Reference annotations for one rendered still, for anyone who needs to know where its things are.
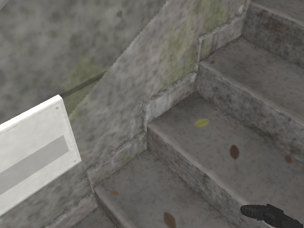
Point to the stairs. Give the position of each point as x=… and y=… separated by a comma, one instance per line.
x=237, y=140

